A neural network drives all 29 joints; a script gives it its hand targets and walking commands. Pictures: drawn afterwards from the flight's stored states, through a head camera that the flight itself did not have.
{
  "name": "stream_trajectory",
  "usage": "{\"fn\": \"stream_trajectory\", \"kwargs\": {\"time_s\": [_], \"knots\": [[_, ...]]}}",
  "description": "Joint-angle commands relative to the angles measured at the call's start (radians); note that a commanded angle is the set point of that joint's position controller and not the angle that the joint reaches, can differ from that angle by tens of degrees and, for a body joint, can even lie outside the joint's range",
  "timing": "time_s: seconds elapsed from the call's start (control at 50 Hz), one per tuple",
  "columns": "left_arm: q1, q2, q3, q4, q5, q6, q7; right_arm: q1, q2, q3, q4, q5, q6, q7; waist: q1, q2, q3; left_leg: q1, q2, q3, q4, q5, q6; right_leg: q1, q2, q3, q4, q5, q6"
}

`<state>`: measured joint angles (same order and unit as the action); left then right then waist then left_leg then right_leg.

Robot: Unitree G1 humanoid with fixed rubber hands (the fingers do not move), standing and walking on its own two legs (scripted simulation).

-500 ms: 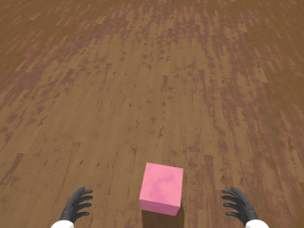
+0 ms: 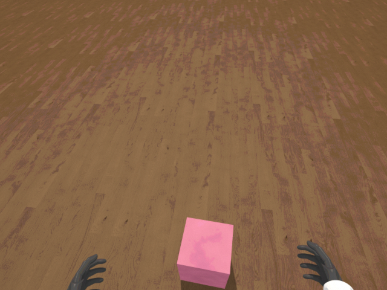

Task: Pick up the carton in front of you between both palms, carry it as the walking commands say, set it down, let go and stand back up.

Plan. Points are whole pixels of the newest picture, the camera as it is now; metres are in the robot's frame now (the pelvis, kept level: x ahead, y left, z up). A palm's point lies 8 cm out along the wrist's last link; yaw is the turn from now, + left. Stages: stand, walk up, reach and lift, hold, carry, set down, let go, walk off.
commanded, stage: stand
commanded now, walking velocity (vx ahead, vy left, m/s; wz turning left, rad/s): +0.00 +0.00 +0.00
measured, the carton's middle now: (206, 253) +0.41 -0.03 -0.64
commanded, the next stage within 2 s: none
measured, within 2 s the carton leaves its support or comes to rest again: neither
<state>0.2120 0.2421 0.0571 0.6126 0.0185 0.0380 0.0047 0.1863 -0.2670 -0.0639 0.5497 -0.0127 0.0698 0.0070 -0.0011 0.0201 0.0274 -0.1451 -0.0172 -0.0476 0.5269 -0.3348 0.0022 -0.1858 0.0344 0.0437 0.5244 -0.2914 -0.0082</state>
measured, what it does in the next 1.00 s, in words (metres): stands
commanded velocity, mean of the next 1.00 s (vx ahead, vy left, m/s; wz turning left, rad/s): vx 0.00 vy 0.00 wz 0.00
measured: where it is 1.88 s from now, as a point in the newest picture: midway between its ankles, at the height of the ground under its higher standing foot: outside the picture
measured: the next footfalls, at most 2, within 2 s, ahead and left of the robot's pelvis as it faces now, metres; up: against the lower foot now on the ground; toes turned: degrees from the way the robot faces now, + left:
none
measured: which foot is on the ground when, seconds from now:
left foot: down 0.00-1.00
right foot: down 0.00-1.00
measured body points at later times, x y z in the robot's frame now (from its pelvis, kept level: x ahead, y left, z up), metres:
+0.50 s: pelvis +0.00 -0.01 +0.00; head -0.01 -0.02 +0.45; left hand +0.11 +0.27 -0.10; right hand +0.12 -0.29 -0.11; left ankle -0.03 +0.12 -0.73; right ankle +0.00 -0.12 -0.73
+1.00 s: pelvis -0.02 -0.01 +0.01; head -0.03 -0.02 +0.46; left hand +0.08 +0.28 -0.10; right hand +0.08 -0.30 -0.12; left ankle -0.03 +0.12 -0.73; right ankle +0.00 -0.12 -0.73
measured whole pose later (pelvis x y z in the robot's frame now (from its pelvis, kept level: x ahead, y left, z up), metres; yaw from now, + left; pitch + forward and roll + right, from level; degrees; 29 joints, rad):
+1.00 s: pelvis -0.02 -0.01 +0.01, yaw +0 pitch -3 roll +0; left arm 0.19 0.30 0.05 0.89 0.01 -0.02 0.02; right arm 0.22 -0.32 -0.03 0.88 -0.01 -0.02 -0.03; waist 0.00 0.02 0.04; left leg -0.12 0.00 -0.05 0.43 -0.25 -0.02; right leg -0.17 0.04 0.03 0.45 -0.22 -0.02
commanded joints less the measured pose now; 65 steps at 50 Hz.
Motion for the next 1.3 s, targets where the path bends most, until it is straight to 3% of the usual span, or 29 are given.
{"fn": "stream_trajectory", "kwargs": {"time_s": [0.0, 0.1, 0.3, 1.28], "knots": [[-0.04, 0.138, 0.052, -0.028, 0.004, -0.047, 0.011, -0.036, -0.117, -0.036, -0.013, -0.003, -0.07, -0.007, 0.0, -0.016, -0.034, -0.029, 0.044, -0.028, -0.072, 0.165, -0.004, -0.05, -0.06, 0.028, -0.097, 0.146, 0.002], [-0.032, 0.151, 0.051, 0.022, 0.007, -0.062, 0.019, -0.015, -0.134, -0.035, 0.046, -0.01, -0.091, -0.023, 0.003, -0.028, -0.05, -0.021, 0.055, -0.043, -0.067, 0.239, -0.005, -0.022, -0.071, 0.039, -0.086, 0.237, 0.001], [-0.022, 0.177, 0.045, 0.088, 0.004, -0.067, 0.027, 0.016, -0.152, -0.025, 0.121, -0.01, -0.098, -0.036, 0.005, -0.026, -0.042, -0.023, 0.067, -0.059, -0.08, 0.246, -0.004, 0.005, -0.089, 0.058, -0.093, 0.249, -0.004], [-0.054, 0.228, 0.015, 0.279, -0.016, -0.064, 0.023, 0.008, -0.212, 0.01, 0.344, 0.007, -0.103, -0.041, 0.003, -0.02, 0.012, -0.018, 0.106, -0.078, -0.2, 0.144, 0.006, 0.019, -0.117, 0.105, -0.193, 0.133, -0.009]]}}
